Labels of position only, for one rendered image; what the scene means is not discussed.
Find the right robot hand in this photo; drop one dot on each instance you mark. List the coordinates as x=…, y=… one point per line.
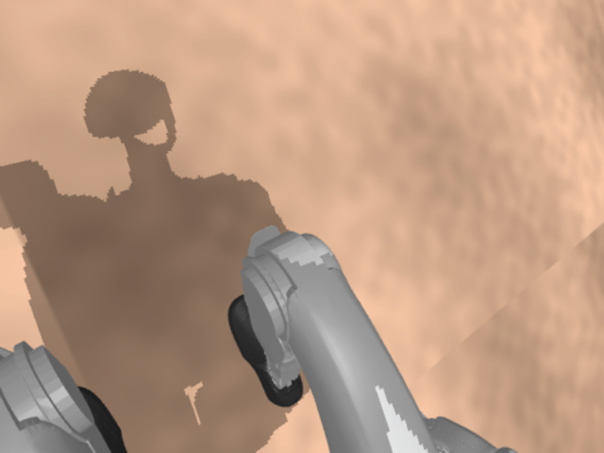
x=451, y=437

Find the left robot foot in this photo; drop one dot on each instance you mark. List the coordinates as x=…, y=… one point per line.
x=104, y=421

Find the right robot foot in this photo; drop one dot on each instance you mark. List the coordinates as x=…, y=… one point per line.
x=252, y=351

